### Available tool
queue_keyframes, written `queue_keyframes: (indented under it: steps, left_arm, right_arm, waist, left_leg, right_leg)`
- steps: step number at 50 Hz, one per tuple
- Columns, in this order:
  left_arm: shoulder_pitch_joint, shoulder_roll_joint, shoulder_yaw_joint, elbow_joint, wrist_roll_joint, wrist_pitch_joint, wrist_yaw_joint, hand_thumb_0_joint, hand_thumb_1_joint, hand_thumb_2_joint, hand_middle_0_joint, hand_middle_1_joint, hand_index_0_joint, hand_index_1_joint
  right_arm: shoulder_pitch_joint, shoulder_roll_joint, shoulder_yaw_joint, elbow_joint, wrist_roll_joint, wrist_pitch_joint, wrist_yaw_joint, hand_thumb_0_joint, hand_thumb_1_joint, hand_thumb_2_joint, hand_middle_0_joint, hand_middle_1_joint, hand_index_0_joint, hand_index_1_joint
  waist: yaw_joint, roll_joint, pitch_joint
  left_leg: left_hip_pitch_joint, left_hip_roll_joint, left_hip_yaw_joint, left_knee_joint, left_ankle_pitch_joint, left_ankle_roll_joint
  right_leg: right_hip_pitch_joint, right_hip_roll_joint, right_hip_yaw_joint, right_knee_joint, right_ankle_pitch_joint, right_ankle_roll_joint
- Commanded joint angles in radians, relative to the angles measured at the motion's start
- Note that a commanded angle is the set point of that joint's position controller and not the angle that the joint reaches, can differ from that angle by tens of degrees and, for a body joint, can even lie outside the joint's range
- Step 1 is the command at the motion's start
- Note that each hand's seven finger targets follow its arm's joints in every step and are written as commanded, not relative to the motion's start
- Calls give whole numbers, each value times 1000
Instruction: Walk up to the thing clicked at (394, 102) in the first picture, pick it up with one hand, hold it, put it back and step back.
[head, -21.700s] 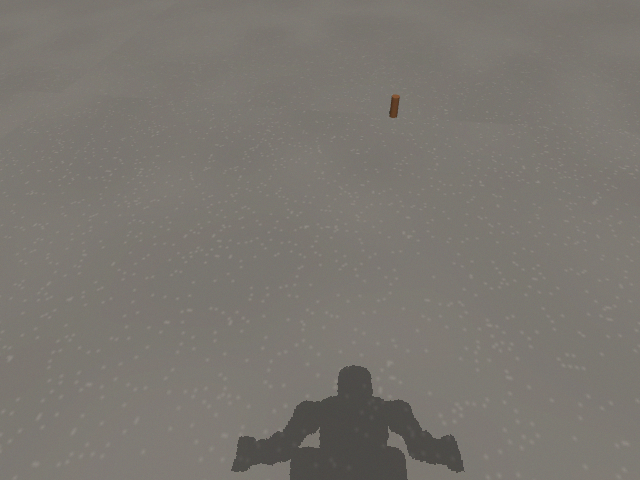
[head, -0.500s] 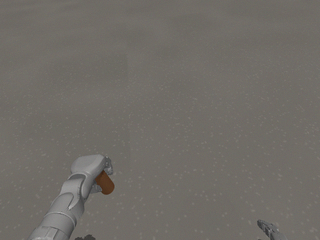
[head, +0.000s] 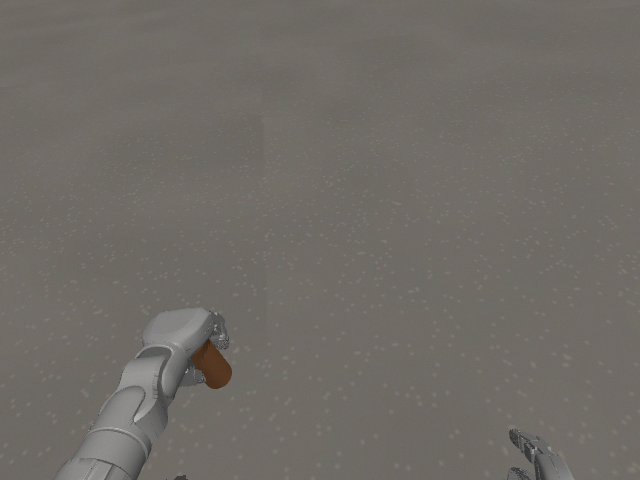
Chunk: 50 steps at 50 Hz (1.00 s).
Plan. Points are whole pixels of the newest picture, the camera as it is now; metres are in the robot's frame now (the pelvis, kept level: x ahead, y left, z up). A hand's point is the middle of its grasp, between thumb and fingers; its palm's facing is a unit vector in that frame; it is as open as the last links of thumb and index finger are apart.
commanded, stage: hold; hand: left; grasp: from above
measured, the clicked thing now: (205, 359) +0.32 +0.22 -0.07
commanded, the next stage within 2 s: crouch in 0.56 s
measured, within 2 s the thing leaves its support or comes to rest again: neither
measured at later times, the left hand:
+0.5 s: hand (191, 361) +0.30 +0.22 -0.03, palm faces -0.43 -0.08 -0.90, open 7.2 cm
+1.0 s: hand (200, 382) +0.29 +0.23 -0.08, palm faces -0.47 -0.06 -0.88, open 7.2 cm
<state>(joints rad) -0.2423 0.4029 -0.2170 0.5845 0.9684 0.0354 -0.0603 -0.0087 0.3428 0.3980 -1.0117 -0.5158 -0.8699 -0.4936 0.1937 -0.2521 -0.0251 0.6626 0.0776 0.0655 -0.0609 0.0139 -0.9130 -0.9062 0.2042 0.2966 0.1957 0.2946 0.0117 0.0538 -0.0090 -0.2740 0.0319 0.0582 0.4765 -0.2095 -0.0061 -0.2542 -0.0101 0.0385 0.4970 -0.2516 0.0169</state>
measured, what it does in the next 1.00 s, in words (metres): stands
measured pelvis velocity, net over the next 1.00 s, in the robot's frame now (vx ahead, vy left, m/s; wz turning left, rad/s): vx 0.01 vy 0.00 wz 0.02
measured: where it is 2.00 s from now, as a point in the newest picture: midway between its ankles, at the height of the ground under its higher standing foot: outside the picture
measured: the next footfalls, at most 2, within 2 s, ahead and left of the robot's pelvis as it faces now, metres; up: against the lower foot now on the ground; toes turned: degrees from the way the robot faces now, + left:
none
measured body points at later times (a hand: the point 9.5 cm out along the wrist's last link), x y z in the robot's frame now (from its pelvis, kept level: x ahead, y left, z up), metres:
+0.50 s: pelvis +0.01 +0.00 +0.00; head +0.02 -0.03 +0.45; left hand +0.32 +0.22 +0.03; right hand +0.16 -0.25 -0.11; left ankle +0.03 +0.12 -0.74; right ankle +0.01 -0.13 -0.74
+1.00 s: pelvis +0.01 +0.00 -0.01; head +0.05 -0.01 +0.44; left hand +0.31 +0.23 -0.03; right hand +0.16 -0.25 -0.12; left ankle +0.03 +0.12 -0.74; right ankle +0.01 -0.13 -0.74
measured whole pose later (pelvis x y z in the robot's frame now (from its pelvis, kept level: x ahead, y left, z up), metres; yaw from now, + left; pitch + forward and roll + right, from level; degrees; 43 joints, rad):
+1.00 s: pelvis +0.01 +0.00 -0.01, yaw +1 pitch +4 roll +0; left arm -0.25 0.37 -0.21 0.75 1.05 -0.02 0.10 0.00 0.40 0.34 -0.98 -0.50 -0.85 -0.45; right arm 0.18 -0.24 -0.04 0.65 0.06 0.10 -0.04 0.01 -0.90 -0.90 0.21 0.30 0.20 0.30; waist -0.01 0.02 0.00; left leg -0.38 0.03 0.04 0.55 -0.25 -0.01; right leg -0.35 -0.01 0.02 0.56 -0.29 0.02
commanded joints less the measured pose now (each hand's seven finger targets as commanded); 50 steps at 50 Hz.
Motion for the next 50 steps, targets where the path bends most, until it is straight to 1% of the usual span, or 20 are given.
queue_keyframes:
  steps: [1,3,5,6,9,14,17,21,23,24,26,28,32,33,34,39,42,45,47,50]
  left_arm:
    - [-329,197,96,-195,3,0,30,0,566,545,-968,-534,-985,-519]
    - [-306,199,110,-189,1,0,33,0,568,556,-970,-525,-984,-512]
    - [-333,174,82,-219,-1,1,30,0,569,547,-964,-533,-983,-516]
    - [-338,210,113,-217,5,1,34,0,577,545,-973,-529,-991,-512]
    - [-341,222,124,-213,6,0,38,0,589,577,-992,-535,-1006,-523]
    - [-318,194,108,-205,5,-2,40,0,596,565,-993,-532,-1009,-518]
    - [-315,207,118,-217,8,-2,37,0,573,552,-976,-533,-993,-518]
    - [-309,215,123,-206,8,-4,37,0,599,554,-999,-529,-1016,-515]
    - [-311,184,94,-225,0,-8,33,0,589,546,-992,-527,-1009,-512]
    - [-296,209,123,-202,3,-8,36,0,586,536,-981,-531,-1002,-513]
    - [-291,192,104,-205,2,-7,37,0,583,550,-999,-502,-1010,-494]
    - [-317,218,126,-207,11,-10,43,0,572,534,-973,-526,-992,-509]
    - [-339,197,104,-238,7,-8,51,0,609,536,-1000,-520,-1020,-503]
    - [-334,207,113,-220,7,-5,54,0,630,456,-967,-593,-1029,-531]
    - [-319,204,115,-213,10,-5,55,0,550,410,-887,-565,-949,-509]
    - [-214,152,82,-145,23,-8,68,0,575,432,-939,-510,-977,-474]
    - [-204,151,88,-90,43,-27,101,0,580,406,-947,-488,-985,-451]
    - [-245,133,84,-36,62,-47,157,0,567,412,-946,-468,-978,-438]
    - [-330,169,113,-6,85,-56,207,0,569,427,-947,-476,-978,-446]
    - [-411,141,91,62,116,-69,277,0,601,438,-968,-493,-1002,-460]
  right_arm:
    - [-97,-126,-33,-147,0,-40,-6,0,-910,-905,199,300,199,300]
    - [-100,-126,-35,-150,-1,-38,-6,0,-907,-904,199,300,199,300]
    - [-98,-125,-34,-149,-2,-38,-5,0,-907,-904,199,300,199,300]
    - [-95,-127,-35,-146,-3,-38,-7,0,-907,-903,199,300,199,300]
    - [-104,-121,-30,-147,-1,-34,-8,0,-909,-904,199,300,199,300]
    - [-109,-123,-34,-148,-2,-34,-8,0,-907,-904,199,300,199,300]
    - [-103,-120,-37,-144,-1,-31,-8,0,-909,-904,199,300,199,300]
    - [-103,-121,-36,-146,0,-29,-11,0,-909,-905,199,300,199,300]
    - [-103,-121,-37,-148,1,-29,-10,0,-909,-904,199,300,199,300]
    - [-107,-120,-36,-146,0,-28,-11,0,-906,-903,199,300,199,300]
    - [-112,-118,-37,-148,4,-26,-11,0,-910,-905,199,300,199,300]
    - [-95,-120,-38,-140,2,-26,-12,0,-908,-904,199,300,199,300]
    - [-99,-120,-44,-138,5,-23,-11,0,-908,-904,199,300,199,300]
    - [-90,-123,-44,-132,3,-22,-11,0,-928,-916,200,301,200,301]
    - [-90,-122,-46,-134,3,-20,-10,0,-887,-899,200,301,201,301]
    - [-85,-121,-50,-138,7,-9,-4,0,-891,-900,200,300,200,300]
    - [-74,-122,-47,-138,1,-1,-1,0,-891,-900,199,300,200,300]
    - [-63,-124,-50,-129,-10,6,6,0,-890,-900,199,300,200,300]
    - [-41,-130,-58,-113,-21,7,13,0,-890,-899,199,300,200,300]
    - [-10,-137,-71,-87,-37,6,25,0,-894,-899,199,300,199,300]
  waist:
    - [3,-42,-219]
    - [11,-26,-228]
    - [-7,-46,-238]
    - [0,-38,-246]
    - [5,-35,-239]
    - [4,-41,-234]
    - [7,-32,-256]
    - [5,-39,-234]
    - [1,-38,-232]
    - [8,-39,-227]
    - [6,-48,-233]
    - [3,-39,-244]
    - [0,-39,-274]
    - [0,-45,-274]
    - [1,-38,-271]
    - [3,-74,-224]
    - [-2,-95,-178]
    - [-27,-95,-161]
    - [-31,-64,-202]
    - [-63,-55,-270]
  left_leg:
    - [151,-33,-12,-60,136,24]
    - [159,-34,-10,-65,140,21]
    - [171,-35,-8,-59,153,25]
    - [169,-37,-6,-56,157,27]
    - [165,-42,-3,-57,143,28]
    - [171,-38,-6,-66,134,25]
    - [180,-40,-3,-59,174,27]
    - [172,-41,-2,-65,159,27]
    - [174,-36,-6,-70,153,24]
    - [170,-37,-7,-73,152,25]
    - [176,-41,-5,-66,173,26]
    - [177,-42,-2,-57,192,28]
    - [203,-45,1,-51,224,30]
    - [201,-42,-2,-50,234,29]
    - [200,-42,-1,-50,238,29]
    - [167,-40,-3,-49,251,28]
    - [122,-42,-7,-38,215,27]
    - [75,-44,-9,4,171,24]
    - [33,-46,-10,55,158,21]
    - [-29,-44,-13,162,141,15]
  right_leg:
    - [3,41,-21,-91,127,-24]
    - [12,41,-21,-91,127,-27]
    - [9,40,-19,-91,148,-22]
    - [12,37,-19,-96,153,-20]
    - [15,33,-14,-105,142,-17]
    - [13,36,-17,-106,126,-21]
    - [29,35,-19,-102,170,-19]
    - [24,36,-19,-110,156,-20]
    - [20,40,-20,-106,144,-24]
    - [25,38,-24,-110,142,-24]
    - [28,36,-21,-108,169,-20]
    - [27,34,-20,-105,192,-17]
    - [43,31,-17,-101,238,-12]
    - [43,34,-21,-99,241,-14]
    - [42,34,-24,-97,246,-15]
    - [31,38,-34,-89,251,-20]
    - [-5,36,-36,-83,210,-23]
    - [-67,31,-33,-51,172,-23]
    - [-108,29,-34,-7,162,-24]
    - [-207,30,-32,89,154,-24]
